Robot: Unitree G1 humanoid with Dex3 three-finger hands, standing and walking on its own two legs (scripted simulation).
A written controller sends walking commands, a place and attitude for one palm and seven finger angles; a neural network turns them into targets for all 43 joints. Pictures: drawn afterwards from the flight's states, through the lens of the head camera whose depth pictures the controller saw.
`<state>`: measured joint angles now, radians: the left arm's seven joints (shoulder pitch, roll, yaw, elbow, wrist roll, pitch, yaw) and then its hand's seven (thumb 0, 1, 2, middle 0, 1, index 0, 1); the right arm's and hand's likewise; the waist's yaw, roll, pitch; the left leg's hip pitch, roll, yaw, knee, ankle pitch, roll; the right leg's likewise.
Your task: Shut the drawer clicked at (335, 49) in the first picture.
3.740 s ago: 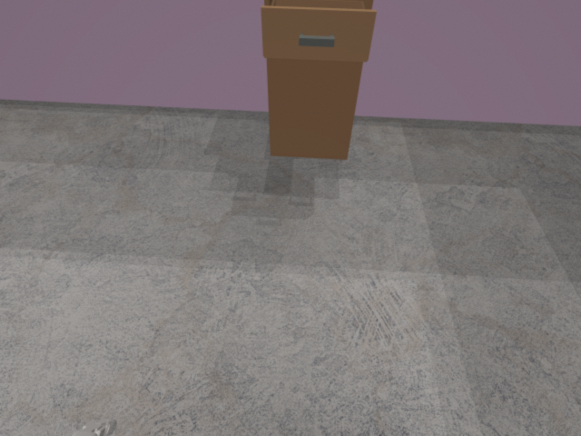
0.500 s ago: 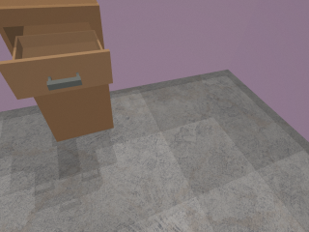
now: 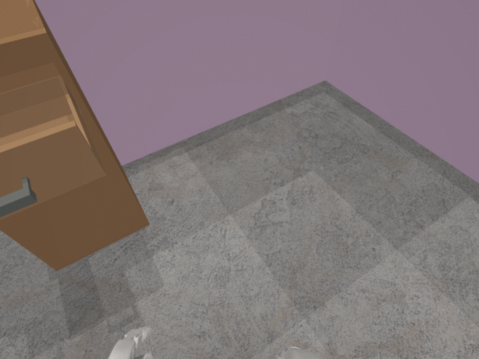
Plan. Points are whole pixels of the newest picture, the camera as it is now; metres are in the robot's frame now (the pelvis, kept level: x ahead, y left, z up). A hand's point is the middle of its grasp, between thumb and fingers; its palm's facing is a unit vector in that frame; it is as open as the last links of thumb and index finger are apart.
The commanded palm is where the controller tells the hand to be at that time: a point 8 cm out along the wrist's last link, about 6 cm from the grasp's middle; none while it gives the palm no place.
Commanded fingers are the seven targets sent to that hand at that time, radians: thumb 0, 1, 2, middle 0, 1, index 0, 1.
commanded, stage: turn to face it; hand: left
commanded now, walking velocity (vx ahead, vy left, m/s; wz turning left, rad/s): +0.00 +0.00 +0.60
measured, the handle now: out of the picture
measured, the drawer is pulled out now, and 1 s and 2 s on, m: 0.29 0.29 0.29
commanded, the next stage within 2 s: take the last steps up to it in 0.82 s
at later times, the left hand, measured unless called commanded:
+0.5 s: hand out of the picture +0.01 +0.27 -0.15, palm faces +0.34 -0.90 -0.26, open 7.4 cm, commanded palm none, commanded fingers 0.00 0.90 0.90 -0.20 -0.30 -0.20 -0.30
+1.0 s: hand out of the picture -0.04 +0.16 -0.14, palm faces +0.51 -0.82 -0.25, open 7.3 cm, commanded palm none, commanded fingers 0.00 0.90 0.90 -0.20 -0.30 -0.20 -0.30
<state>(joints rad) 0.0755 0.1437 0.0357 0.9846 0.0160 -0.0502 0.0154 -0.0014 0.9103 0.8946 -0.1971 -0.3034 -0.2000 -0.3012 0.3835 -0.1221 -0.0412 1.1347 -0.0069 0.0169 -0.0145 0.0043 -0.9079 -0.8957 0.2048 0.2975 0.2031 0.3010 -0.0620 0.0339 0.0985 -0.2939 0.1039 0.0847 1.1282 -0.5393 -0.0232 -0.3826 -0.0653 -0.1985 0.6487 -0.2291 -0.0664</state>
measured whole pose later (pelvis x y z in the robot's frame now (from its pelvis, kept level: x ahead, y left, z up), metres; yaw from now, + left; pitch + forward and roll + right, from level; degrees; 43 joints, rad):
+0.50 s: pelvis +0.01 +0.03 +0.02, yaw +16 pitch +0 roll -2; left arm 0.22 0.27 0.10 0.96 0.02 0.06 0.02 0.00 0.91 0.89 -0.20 -0.30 -0.20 -0.30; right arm 0.21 -0.21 -0.05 0.92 -0.03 0.02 0.00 0.00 -0.91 -0.90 0.20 0.30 0.20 0.30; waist 0.00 -0.02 0.05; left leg -0.31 0.01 0.07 0.52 -0.21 0.06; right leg -0.50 -0.09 -0.05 1.09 -0.37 0.08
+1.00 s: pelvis +0.00 -0.02 +0.02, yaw +29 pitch -1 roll +2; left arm 0.26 0.15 0.03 0.95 0.02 0.00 0.03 0.00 0.92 0.89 -0.20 -0.30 -0.21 -0.30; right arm 0.19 -0.23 -0.08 0.99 -0.02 0.08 0.02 0.00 -0.91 -0.90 0.20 0.30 0.20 0.30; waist 0.01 0.03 0.06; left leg -0.42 0.02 0.00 1.01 -0.40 -0.05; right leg -0.20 -0.08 -0.14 0.49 -0.27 -0.02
